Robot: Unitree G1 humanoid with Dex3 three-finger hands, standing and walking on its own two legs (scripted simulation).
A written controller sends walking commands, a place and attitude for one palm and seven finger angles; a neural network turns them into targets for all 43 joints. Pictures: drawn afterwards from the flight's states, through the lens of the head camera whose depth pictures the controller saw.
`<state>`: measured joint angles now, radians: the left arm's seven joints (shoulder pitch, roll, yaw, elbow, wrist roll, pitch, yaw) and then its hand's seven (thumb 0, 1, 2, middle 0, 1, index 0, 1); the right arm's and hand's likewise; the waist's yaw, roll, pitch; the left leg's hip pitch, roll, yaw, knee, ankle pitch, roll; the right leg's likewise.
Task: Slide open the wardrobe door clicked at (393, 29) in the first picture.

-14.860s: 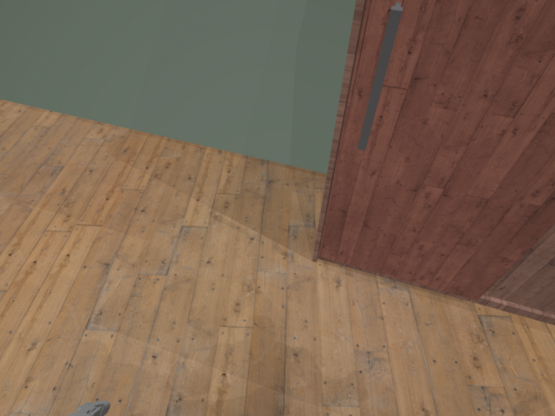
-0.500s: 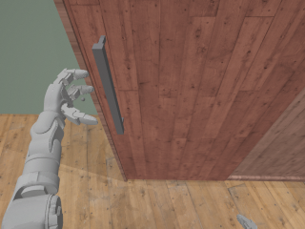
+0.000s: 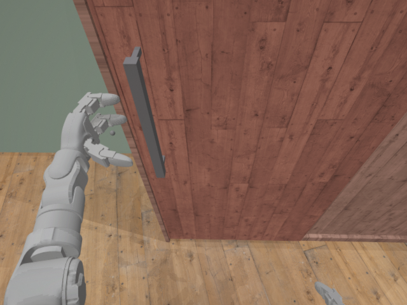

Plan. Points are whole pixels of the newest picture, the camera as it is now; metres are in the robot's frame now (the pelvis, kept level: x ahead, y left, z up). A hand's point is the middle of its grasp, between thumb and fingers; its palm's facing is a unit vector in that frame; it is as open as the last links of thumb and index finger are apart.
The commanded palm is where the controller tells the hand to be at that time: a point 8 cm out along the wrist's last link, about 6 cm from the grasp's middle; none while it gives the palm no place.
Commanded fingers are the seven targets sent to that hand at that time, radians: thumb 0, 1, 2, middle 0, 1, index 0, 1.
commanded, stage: move the hooked fingers beside the handle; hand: left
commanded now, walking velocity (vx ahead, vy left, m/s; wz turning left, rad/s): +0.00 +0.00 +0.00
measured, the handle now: (151, 124) +0.47 +0.14 +0.09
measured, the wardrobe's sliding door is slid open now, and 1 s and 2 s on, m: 0.00 0.00 0.00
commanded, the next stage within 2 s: feel for the door with the fingertips in 0.30 s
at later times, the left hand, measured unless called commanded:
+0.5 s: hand (116, 134) +0.40 +0.19 +0.13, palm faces +0.01 -1.00 -0.01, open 14.0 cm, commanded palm +0.37 +0.23 +0.13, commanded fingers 0.00 -0.50 0.30 -0.30 -1.20 -0.30 -1.20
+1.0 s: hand (133, 130) +0.41 +0.15 +0.13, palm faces +0.02 -1.00 -0.01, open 14.0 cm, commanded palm +0.38 +0.21 +0.13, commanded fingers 0.00 -0.50 0.30 -0.30 -1.20 -0.30 -1.20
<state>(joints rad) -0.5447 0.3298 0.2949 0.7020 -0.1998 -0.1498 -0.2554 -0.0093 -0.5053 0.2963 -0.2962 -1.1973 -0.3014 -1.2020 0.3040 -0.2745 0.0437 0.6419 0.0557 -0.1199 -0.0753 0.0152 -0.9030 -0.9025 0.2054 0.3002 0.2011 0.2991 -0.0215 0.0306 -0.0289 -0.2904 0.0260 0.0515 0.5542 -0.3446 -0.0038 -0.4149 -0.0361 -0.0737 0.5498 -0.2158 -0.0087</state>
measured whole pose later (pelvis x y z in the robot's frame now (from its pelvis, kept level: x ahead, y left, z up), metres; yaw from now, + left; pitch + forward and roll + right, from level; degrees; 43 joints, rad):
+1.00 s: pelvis +0.00 +0.00 +0.00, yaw +0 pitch +4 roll +0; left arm -0.56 0.25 0.23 0.67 -0.16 -0.15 -0.14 -0.01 -0.50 0.30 -0.30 -1.20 -0.30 -1.20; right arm 0.29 -0.25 0.04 0.65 0.05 -0.11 -0.06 0.01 -0.90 -0.90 0.21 0.30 0.20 0.30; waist -0.02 0.03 -0.03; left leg -0.28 0.03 0.06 0.55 -0.34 -0.01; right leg -0.41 -0.03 -0.07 0.55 -0.21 -0.01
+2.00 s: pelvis -0.01 +0.01 +0.00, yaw -1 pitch +5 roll +0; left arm -0.61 0.24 0.22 0.72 -0.16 -0.19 -0.14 -0.01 -0.51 0.30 -0.30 -1.20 -0.30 -1.20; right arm 0.31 -0.26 0.04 0.65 0.04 -0.12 -0.04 0.02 -0.90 -0.90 0.20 0.30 0.20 0.30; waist -0.03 0.03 -0.04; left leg -0.33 0.02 0.06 0.58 -0.35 0.00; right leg -0.45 -0.04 -0.06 0.56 -0.20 0.00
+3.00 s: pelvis -0.01 -0.01 +0.00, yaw +0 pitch +5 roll +0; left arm -0.65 0.19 0.17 0.75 -0.14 -0.18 -0.06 -0.01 -0.51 0.30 -0.30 -1.20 -0.30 -1.20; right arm 0.30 -0.25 0.03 0.66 0.03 -0.10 -0.04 0.01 -0.90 -0.90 0.20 0.30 0.20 0.30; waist -0.03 0.03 -0.03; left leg -0.32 0.03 0.06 0.56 -0.33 -0.01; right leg -0.44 -0.03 -0.06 0.55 -0.20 -0.02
